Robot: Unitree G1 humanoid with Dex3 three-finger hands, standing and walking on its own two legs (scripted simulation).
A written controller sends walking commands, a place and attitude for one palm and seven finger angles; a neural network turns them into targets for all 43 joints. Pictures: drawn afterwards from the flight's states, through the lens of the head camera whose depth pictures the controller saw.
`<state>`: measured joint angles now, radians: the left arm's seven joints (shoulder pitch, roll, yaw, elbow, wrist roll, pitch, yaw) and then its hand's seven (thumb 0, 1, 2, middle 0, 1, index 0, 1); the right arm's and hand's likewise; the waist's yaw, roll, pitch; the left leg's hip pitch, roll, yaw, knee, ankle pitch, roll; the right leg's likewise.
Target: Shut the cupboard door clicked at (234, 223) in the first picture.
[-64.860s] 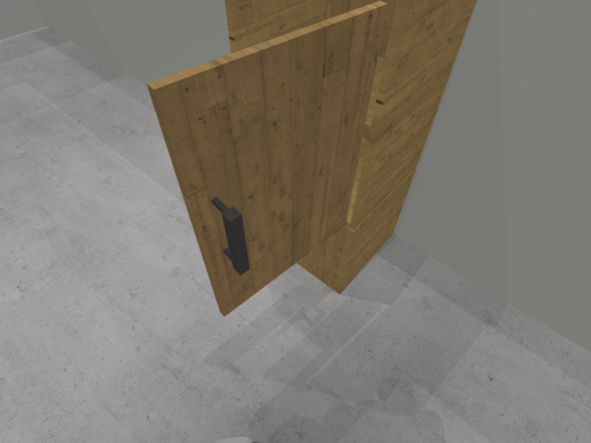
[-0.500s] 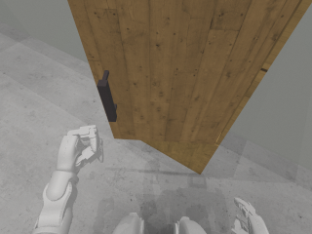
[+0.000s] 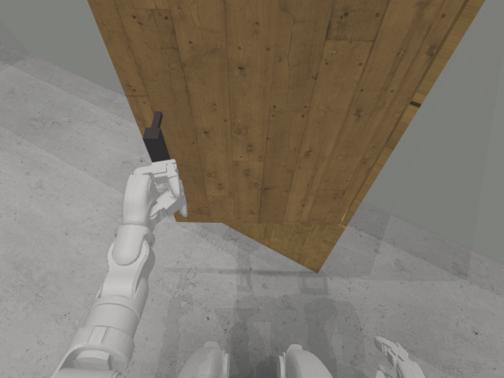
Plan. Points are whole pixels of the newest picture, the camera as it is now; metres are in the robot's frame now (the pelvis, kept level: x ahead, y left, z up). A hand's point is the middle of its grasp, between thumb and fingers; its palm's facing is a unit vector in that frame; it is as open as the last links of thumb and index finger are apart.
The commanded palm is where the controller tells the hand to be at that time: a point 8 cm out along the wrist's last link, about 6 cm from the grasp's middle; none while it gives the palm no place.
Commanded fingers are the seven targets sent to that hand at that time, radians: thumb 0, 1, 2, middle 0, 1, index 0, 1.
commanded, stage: bring the fist close to the handle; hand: left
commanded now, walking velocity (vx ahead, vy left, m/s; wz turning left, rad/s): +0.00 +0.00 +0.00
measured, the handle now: (165, 156) +0.47 +0.17 +0.04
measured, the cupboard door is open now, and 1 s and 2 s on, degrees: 29 22 11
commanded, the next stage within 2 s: push the door shut along its arc in 0.30 s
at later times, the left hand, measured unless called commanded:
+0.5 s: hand (183, 201) +0.38 +0.12 +0.05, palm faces -0.02 -1.00 -0.04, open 3.1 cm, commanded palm +0.37 +0.18 +0.05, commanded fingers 0.00 0.90 0.90 -1.30 -1.50 -1.30 -1.50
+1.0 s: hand (192, 168) +0.44 +0.11 +0.05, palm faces -0.14 -0.99 -0.07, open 3.1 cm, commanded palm +0.44 +0.16 +0.05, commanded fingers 0.00 0.90 0.90 -1.30 -1.50 -1.30 -1.50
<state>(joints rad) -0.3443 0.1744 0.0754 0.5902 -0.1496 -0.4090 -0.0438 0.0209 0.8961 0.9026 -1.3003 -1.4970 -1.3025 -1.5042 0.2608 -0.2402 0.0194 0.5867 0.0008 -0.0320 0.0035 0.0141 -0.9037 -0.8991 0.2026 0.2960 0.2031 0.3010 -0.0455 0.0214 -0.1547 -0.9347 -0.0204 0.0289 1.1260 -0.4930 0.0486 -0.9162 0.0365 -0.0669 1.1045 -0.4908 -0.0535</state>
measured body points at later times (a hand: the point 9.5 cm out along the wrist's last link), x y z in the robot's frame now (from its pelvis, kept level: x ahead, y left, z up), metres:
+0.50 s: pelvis +0.00 -0.01 +0.00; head +0.07 -0.01 +0.45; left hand +0.37 +0.17 +0.05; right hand +0.13 -0.26 -0.11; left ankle +0.03 +0.09 -0.65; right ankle +0.02 -0.09 -0.65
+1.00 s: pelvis -0.01 -0.01 -0.01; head +0.09 -0.01 +0.43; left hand +0.44 +0.17 +0.06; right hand +0.05 -0.27 -0.13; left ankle +0.03 +0.09 -0.65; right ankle +0.02 -0.09 -0.65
